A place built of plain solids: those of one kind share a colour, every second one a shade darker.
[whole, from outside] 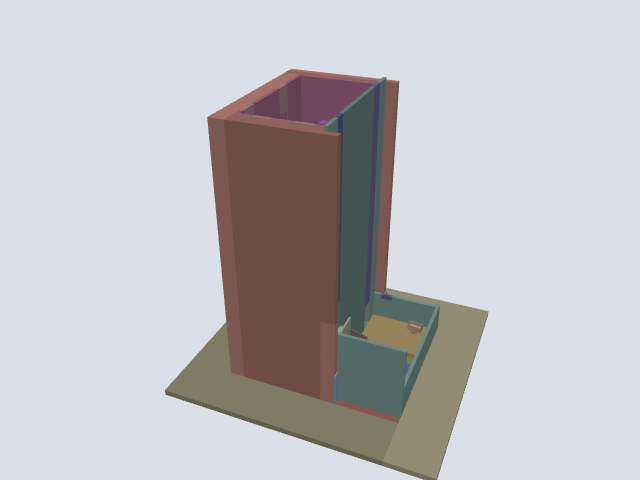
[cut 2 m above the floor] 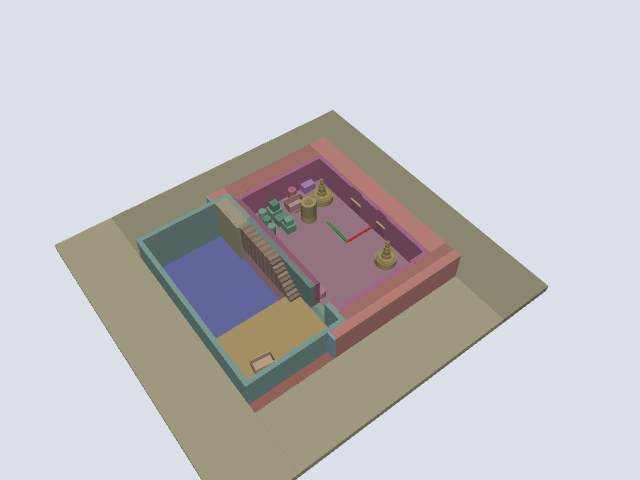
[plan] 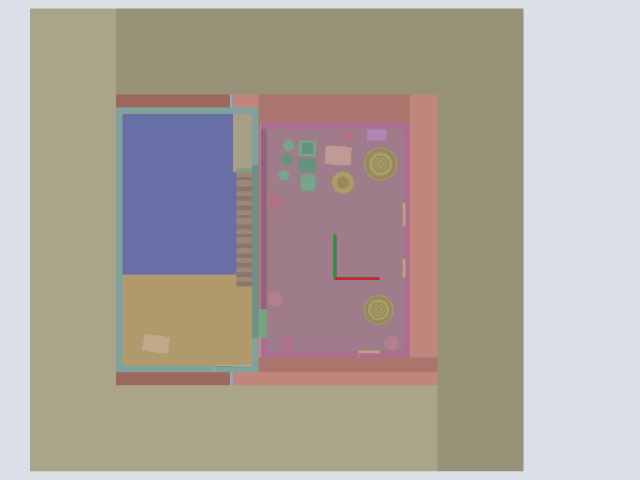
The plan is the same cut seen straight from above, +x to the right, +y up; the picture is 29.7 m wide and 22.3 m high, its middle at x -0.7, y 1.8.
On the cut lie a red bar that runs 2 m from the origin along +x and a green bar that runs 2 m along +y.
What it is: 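A harbour's pilots' and signal tower of tall halls, each with a gallery across one end; two of its long stairs turn on winders round a masonry block, nothing at the outer side of one of them; a gallery's edge bare for a stretch and a bare quay over a dock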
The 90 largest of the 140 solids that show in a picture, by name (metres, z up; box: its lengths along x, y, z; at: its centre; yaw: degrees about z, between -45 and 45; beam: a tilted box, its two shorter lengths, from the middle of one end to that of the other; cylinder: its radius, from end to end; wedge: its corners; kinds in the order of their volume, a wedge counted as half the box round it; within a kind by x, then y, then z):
{
 "wall_fill_1": {"box": [1.2, 0.6, 5.1], "at": [-4.16, 8.26, 2.2]},
 "wall_fill_2": {"box": [1.2, 0.6, 3.19], "at": [-4.16, 8.26, 6.35]},
 "wall_fill_3": {"box": [1.2, 0.6, 3.35], "at": [-4.16, 8.26, 9.62]},
 "wall_fill_4": {"box": [1.2, 0.6, 3.8], "at": [-4.16, 8.26, 13.19]},
 "wall_fill_5": {"box": [1.2, 0.6, 3.04], "at": [-4.16, 8.26, 16.61]},
 "wall_fill_6": {"box": [1.2, 0.6, 4.66], "at": [-4.16, 8.26, 20.46]},
 "wall_fill_7": {"box": [0.09, 8.68, 5.1], "at": [-3.51, 2.93, 2.2]},
 "wall_fill_8": {"box": [7.03, 1.29, 5.1], "at": [-0.04, 7.91, 2.2]},
 "wall_fill_9": {"box": [7.03, 1.29, 3.19], "at": [-0.04, 7.91, 6.35]},
 "wall_fill_10": {"box": [7.03, 1.29, 3.35], "at": [-0.04, 7.91, 9.62]},
 "wall_fill_11": {"box": [7.03, 1.29, 3.8], "at": [-0.04, 7.91, 13.19]},
 "wall_fill_12": {"box": [7.03, 1.29, 3.04], "at": [-0.04, 7.91, 16.61]},
 "wall_fill_13": {"box": [7.03, 1.29, 4.66], "at": [-0.04, 7.91, 20.46]},
 "wall_fill_14": {"box": [9.52, 0.6, 5.1], "at": [0.0, -4.65, 2.2]},
 "wall_fill_15": {"box": [9.52, 0.6, 3.19], "at": [0.0, -4.65, 6.35]},
 "wall_fill_16": {"box": [9.52, 0.6, 3.35], "at": [0.0, -4.65, 9.62]},
 "wall_fill_17": {"box": [9.52, 0.6, 3.8], "at": [0.0, -4.65, 13.19]},
 "wall_fill_18": {"box": [9.52, 0.6, 3.04], "at": [0.0, -4.65, 16.61]},
 "wall_fill_19": {"box": [9.52, 0.6, 4.66], "at": [0.0, -4.65, 20.46]},
 "wall_fill_20": {"box": [8.32, 0.69, 5.1], "at": [0.6, -4.0, 2.2]},
 "wall_fill_21": {"box": [8.32, 0.69, 4.66], "at": [0.6, -4.0, 20.46]},
 "wall_fill_22": {"box": [1.29, 12.22, 5.1], "at": [4.11, 2.45, 2.2]},
 "wall_fill_23": {"box": [1.29, 12.22, 3.19], "at": [4.11, 2.45, 6.35]},
 "wall_fill_24": {"box": [1.29, 12.22, 3.35], "at": [4.11, 2.45, 9.62]},
 "wall_fill_25": {"box": [1.29, 12.22, 3.8], "at": [4.11, 2.45, 13.19]},
 "wall_fill_26": {"box": [1.29, 12.22, 3.04], "at": [4.11, 2.45, 16.61]},
 "wall_fill_27": {"box": [1.29, 12.22, 4.66], "at": [4.11, 2.45, 20.46]},
 "ground_garden_1": {"box": [4.0, 21.51, 0.5], "at": [-12.17, 1.81, -0.27]},
 "ground_garden_2": {"box": [14.93, 4.0, 0.5], "at": [-2.71, -6.95, -0.27]},
 "ground_garden_3": {"box": [14.93, 4.0, 0.5], "at": [-2.71, 10.56, -0.27]},
 "ground_garden_4": {"box": [4.0, 21.51, 0.5], "at": [6.76, 1.81, -0.27]},
 "wall_yard_1": {"box": [0.3, 12.31, 4.02], "at": [-10.02, 1.81, 0.69]},
 "wall_yard_2": {"box": [4.56, 0.3, 3.85], "at": [-7.9, -4.2, 0.61]},
 "wall_yard_3": {"box": [6.32, 0.3, 3.71], "at": [-7.02, 7.81, 4.75]},
 "wall_yard_4": {"box": [6.62, 0.3, 4.22], "at": [-6.87, 7.81, 0.79]},
 "wall_yard_5": {"box": [1.05, 0.26, 2.1], "at": [-5.09, -4.22, 1.05]},
 "wall_yard_6": {"box": [1.01, 0.3, 3.85], "at": [-4.06, -4.2, 0.61]},
 "wall_yard_7": {"box": [0.3, 1.59, 24.46], "at": [-3.71, -3.55, 10.91]},
 "wall_yard_8": {"box": [0.3, 1.35, 1.32], "at": [-3.71, -2.08, -0.66]},
 "wall_yard_9": {"box": [0.3, 6.69, 24.46], "at": [-3.71, 1.94, 10.91]},
 "wall_yard_10": {"box": [0.3, 0.93, 6.42], "at": [-3.71, 5.75, 1.89]},
 "wall_yard_11": {"box": [0.3, 1.75, 24.46], "at": [-3.71, 7.08, 10.91]},
 "wall_1": {"box": [0.3, 0.9, 5.1], "at": [-3.32, -3.21, 2.2]},
 "wall_2": {"box": [0.3, 8.68, 5.1], "at": [-3.32, 2.93, 2.2]},
 "wall_3": {"box": [4.56, 0.3, 5.1], "at": [-1.19, -3.51, 2.2]},
 "wall_4": {"box": [6.94, 0.3, 4.66], "at": [0.0, -3.51, 20.46]},
 "wall_5": {"box": [6.94, 0.3, 5.1], "at": [0.0, 7.12, 2.2]},
 "wall_6": {"box": [1.4, 0.3, 5.1], "at": [2.77, -3.51, 2.2]},
 "wall_7": {"box": [0.3, 2.9, 4.66], "at": [3.32, -2.21, 20.46]},
 "wall_8": {"box": [0.3, 3.72, 5.1], "at": [3.32, -1.8, 2.2]},
 "wall_9": {"box": [0.3, 1.56, 5.1], "at": [3.32, 1.68, 2.2]},
 "wall_10": {"box": [0.3, 4.11, 4.66], "at": [3.32, 2.75, 20.46]},
 "wall_11": {"box": [0.3, 1.05, 1.25], "at": [3.32, 2.99, 0.27]},
 "wall_12": {"box": [0.3, 3.76, 5.1], "at": [3.32, 5.39, 2.2]},
 "wall_dock_quay_1": {"box": [6.02, 4.24, 1.27], "at": [-6.87, -1.93, -0.93]},
 "floor_1": {"box": [6.34, 10.33, 0.35], "at": [0.0, 1.81, -0.18]},
 "floor_dock_water_1": {"box": [5.3, 7.47, 0.35], "at": [-7.23, 3.93, -1.39]},
 "wall_over_yard_1": {"box": [0.3, 1.35, 20.64], "at": [-3.71, -2.08, 12.82]},
 "wall_over_yard_2": {"box": [0.3, 0.93, 15.54], "at": [-3.71, 5.75, 15.37]},
 "step_1": {"box": [0.72, 0.31, 1.89], "at": [-4.22, 1.56, 0.89]},
 "step_2": {"box": [0.72, 0.31, 2.09], "at": [-4.22, 1.78, 0.99]},
 "step_3": {"box": [0.72, 0.31, 2.29], "at": [-4.22, 2.01, 1.1]},
 "step_4": {"box": [0.72, 0.31, 2.5], "at": [-4.22, 2.23, 1.2]},
 "step_5": {"box": [0.72, 0.31, 2.7], "at": [-4.22, 2.45, 1.3]},
 "step_6": {"box": [0.72, 0.31, 2.91], "at": [-4.22, 2.67, 1.4]},
 "step_7": {"box": [0.72, 0.31, 3.11], "at": [-4.22, 2.89, 1.5]},
 "step_8": {"box": [0.72, 0.31, 3.31], "at": [-4.22, 3.11, 1.61]},
 "step_9": {"box": [0.72, 0.31, 3.52], "at": [-4.22, 3.33, 1.71]},
 "step_10": {"box": [0.72, 0.31, 3.72], "at": [-4.22, 3.55, 1.81]},
 "step_11": {"box": [0.72, 0.31, 3.93], "at": [-4.22, 3.78, 1.91]},
 "step_12": {"box": [0.72, 0.31, 4.13], "at": [-4.22, 4.0, 2.01]},
 "step_13": {"box": [0.72, 0.31, 4.33], "at": [-4.22, 4.22, 2.12]},
 "step_14": {"box": [0.72, 0.31, 4.54], "at": [-4.22, 4.44, 2.22]},
 "step_15": {"box": [0.72, 0.31, 4.74], "at": [-4.22, 4.66, 2.32]},
 "step_16": {"box": [0.72, 0.31, 4.95], "at": [-4.22, 4.88, 2.42]},
 "wall_pier_out_1": {"box": [0.16, 2.69, 6.67], "at": [-4.66, 6.32, 1.77]},
 "wall_pier_out_2": {"box": [0.72, 2.52, 4.9], "at": [-4.22, 6.4, 2.4]},
 "floor_yard_1": {"box": [6.02, 4.24, 0.35], "at": [-6.87, -1.93, -0.18]},
 "wall_dock_under_1": {"box": [0.72, 7.47, 1.57], "at": [-4.22, 3.93, -0.78]},
 "floor_quay_1": {"box": [6.32, 0.6, 0.5], "at": [-7.02, -4.65, -0.27]},
 "floor_quay_2": {"box": [6.32, 0.6, 0.5], "at": [-7.02, 8.26, -0.27]},
 "store_buoy_1": {"cylinder": 0.53, "from": [0.37, 4.46, -0.02], "to": [0.37, 4.46, 0.48]},
 "store_buoy_2": {"cylinder": 0.52, "from": [0.37, 4.46, 0.48], "to": [0.37, 4.46, 1.54]},
 "store_buoy_3": {"cylinder": 0.69, "from": [2.02, -1.45, -0.02], "to": [2.02, -1.45, 0.48]},
 "store_buoy_4": {"cylinder": 0.77, "from": [2.12, 5.33, -0.02], "to": [2.12, 5.33, 0.47]},
 "wall_head_1": {"box": [0.3, 1.45, 2.15], "at": [3.32, -0.03, 21.72]},
 "wall_head_2": {"box": [0.3, 1.47, 2.19], "at": [3.32, 5.54, 21.7]},
 "floor_hda_1": {"box": [0.72, 0.19, 5.15], "at": [-4.22, 5.04, 2.52]},
 "guard_out_1": {"box": [0.16, 2.69, 1.09], "at": [-4.66, 6.32, 5.64]},
 "case_stack_1": {"box": [0.81, 0.72, 0.68], "at": [-1.28, 6.06, 0.32], "yaw": -2.8}
}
